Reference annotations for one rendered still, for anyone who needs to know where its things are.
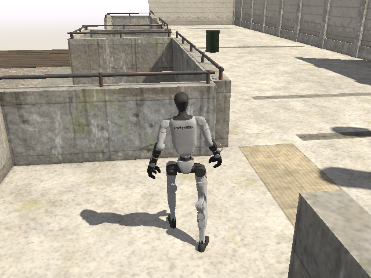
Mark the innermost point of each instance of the right robot upper arm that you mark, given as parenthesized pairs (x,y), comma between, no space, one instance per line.
(201,121)

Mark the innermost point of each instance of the left robot upper arm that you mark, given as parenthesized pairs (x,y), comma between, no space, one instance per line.
(162,134)

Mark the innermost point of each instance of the robot right forearm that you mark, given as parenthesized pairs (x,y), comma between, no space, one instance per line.
(214,149)

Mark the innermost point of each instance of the robot right shin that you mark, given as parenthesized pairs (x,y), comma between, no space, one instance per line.
(202,218)

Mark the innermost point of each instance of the robot right hand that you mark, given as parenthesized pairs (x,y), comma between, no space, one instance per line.
(213,159)

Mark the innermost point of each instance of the robot left forearm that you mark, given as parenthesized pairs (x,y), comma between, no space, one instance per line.
(154,157)

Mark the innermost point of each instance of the robot left hand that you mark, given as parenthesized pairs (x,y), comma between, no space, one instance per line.
(152,169)

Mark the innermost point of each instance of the right robot thigh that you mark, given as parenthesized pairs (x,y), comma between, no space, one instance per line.
(201,180)

